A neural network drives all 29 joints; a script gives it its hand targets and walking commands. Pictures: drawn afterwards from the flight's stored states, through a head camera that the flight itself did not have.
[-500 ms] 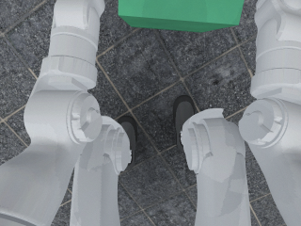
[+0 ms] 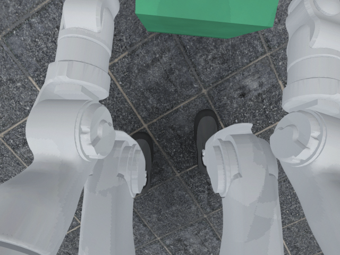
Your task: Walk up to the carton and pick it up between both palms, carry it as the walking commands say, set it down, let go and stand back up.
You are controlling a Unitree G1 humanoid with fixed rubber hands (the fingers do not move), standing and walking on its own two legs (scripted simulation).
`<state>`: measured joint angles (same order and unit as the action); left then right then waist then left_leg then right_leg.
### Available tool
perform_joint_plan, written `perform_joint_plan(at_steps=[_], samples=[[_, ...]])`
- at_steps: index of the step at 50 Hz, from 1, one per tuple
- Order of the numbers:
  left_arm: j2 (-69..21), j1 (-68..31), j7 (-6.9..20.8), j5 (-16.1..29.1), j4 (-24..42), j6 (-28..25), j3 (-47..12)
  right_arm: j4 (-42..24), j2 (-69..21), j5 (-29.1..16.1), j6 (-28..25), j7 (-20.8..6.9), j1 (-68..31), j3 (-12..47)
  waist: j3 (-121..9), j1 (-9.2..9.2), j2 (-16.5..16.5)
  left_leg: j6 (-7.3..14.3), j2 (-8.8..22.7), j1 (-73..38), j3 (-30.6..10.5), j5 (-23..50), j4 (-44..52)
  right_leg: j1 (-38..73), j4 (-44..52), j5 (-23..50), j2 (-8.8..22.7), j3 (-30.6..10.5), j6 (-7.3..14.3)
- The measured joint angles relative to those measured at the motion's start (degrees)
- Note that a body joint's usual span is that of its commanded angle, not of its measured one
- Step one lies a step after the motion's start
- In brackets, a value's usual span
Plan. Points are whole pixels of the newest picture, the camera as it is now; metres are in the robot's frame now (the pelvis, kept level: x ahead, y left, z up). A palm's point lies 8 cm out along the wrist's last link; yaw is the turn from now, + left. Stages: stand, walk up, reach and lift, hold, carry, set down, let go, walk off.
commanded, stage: set down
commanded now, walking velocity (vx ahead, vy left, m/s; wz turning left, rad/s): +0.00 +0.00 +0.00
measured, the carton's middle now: out of the picture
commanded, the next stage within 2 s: let go in 1.94 s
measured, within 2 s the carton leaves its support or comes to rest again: neither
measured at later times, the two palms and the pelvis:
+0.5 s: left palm (108, 10) +0.52 +0.07 -0.22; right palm (304, 27) +0.46 -0.27 -0.21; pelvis -0.03 +0.00 -0.02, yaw +0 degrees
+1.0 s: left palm out of the picture +0.55 +0.06 -0.14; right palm out of the picture +0.49 -0.30 -0.14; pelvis -0.04 -0.01 -0.01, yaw +0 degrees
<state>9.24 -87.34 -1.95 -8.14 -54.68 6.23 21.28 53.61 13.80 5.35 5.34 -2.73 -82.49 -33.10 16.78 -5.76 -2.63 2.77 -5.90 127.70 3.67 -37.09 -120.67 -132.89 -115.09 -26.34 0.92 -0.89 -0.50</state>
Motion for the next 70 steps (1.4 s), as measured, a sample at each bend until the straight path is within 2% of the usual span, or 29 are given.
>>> perform_joint_plan(at_steps=[4, 8, 12, 15, 18, 25, 31, 37, 47, 57, 70], samples=[[0.8, 0.4, -0.5, 0.0, -1.2, -0.6, -2.1, 2.3, 0.0, 0.0, -1.3, 1.0, 0.0, 0.1, 0.0, 0.00, 0.0, 0.0, 0.0, 0.0, 0.0, 0.0, -0.1, 0.0, -0.1, 0.0, 0.0, 0.0, -0.1], [2.0, 2.0, -1.9, 0.8, -3.3, -1.0, -7.3, 6.2, 0.4, 0.0, -2.5, 2.7, 0.3, 1.6, 0.2, 0.00, 0.1, 0.0, 0.0, 0.0, 0.0, 0.0, -0.4, 0.0, -0.3, 0.1, 0.0, 0.0, -0.1], [3.6, 4.2, -3.4, 5.3, -5.1, -1.5, -14.2, 10.5, 1.6, -0.7, -3.6, 4.9, 0.7, 5.9, 0.9, -0.06, 0.6, 0.0, 0.0, 0.0, 0.0, 0.2, -0.6, 0.0, -0.6, 0.3, 0.0, 0.0, -0.1], [4.9, 6.3, -4.8, 9.7, -4.9, -1.8, -19.0, 13.3, 2.2, -3.7, -4.2, 6.3, 0.7, 8.1, 1.9, -0.54, 1.5, 0.0, 0.0, 0.0, 0.0, 0.7, -1.0, 0.1, -0.9, 0.7, 0.1, 0.1, -0.1], [6.2, 7.3, -5.9, 12.9, -3.2, -1.7, -22.0, 12.8, 3.5, -6.8, -5.1, 7.5, 0.7, 8.9, 3.7, -1.27, 2.2, 0.0, -0.2, 0.0, 0.0, 1.6, -1.3, 0.4, -1.1, 1.5, 0.4, 0.1, -0.1], [9.0, 5.2, -6.4, 15.3, -2.7, 0.7, -25.2, 14.3, 6.4, -12.9, -5.2, 7.8, 0.7, 11.1, 8.5, -1.81, 2.1, 0.0, -0.5, -1.1, 0.0, 3.8, -2.8, 2.3, -1.9, 3.3, 0.9, 0.3, -0.2], [10.2, 0.4, -6.4, 17.1, -5.0, 2.5, -25.2, 14.3, 7.2, -14.3, -4.2, 7.8, 0.7, 12.5, 9.6, -1.81, 1.9, 0.0, -0.5, -1.4, 0.0, 4.8, -2.9, 2.8, -2.1, 4.3, 1.0, 0.4, -0.2], [11.7, -3.3, -6.4, 17.1, -4.4, 3.2, -25.2, 8.5, 8.3, -14.6, -3.3, 8.0, 0.7, 14.0, 12.3, -1.81, 1.7, 0.0, -0.4, -3.0, 0.0, 4.8, -2.9, 4.2, -2.2, 4.4, 1.1, 0.4, 0.0], [12.3, 2.6, -7.7, 17.6, 7.0, 10.0, -24.6, -4.6, 8.8, -16.8, 4.4, 9.3, 1.0, 15.8, 13.3, -1.82, 0.0, -0.1, 0.4, -7.5, 0.0, 3.4, -2.9, 7.9, -2.2, 3.8, 0.2, 0.5, 0.4], [13.0, 5.2, -7.7, 17.6, 10.0, 14.9, -19.1, -9.5, 8.8, -16.8, 12.5, 9.8, 3.3, 17.2, 13.2, -1.82, 0.0, -0.1, 2.0, -18.5, 0.0, -0.8, -1.7, 17.1, -1.3, 1.1, -1.8, 0.4, 0.8], [13.0, 10.0, -6.4, 17.5, 14.9, 18.8, -17.3, -18.3, 8.8, -16.8, 18.1, 9.5, 8.7, 18.1, 13.2, -1.81, 0.3, -0.1, 2.1, -31.0, 0.0, -0.1, 9.7, 29.7, 9.1, 0.8, -2.4, -0.7, 0.6]])
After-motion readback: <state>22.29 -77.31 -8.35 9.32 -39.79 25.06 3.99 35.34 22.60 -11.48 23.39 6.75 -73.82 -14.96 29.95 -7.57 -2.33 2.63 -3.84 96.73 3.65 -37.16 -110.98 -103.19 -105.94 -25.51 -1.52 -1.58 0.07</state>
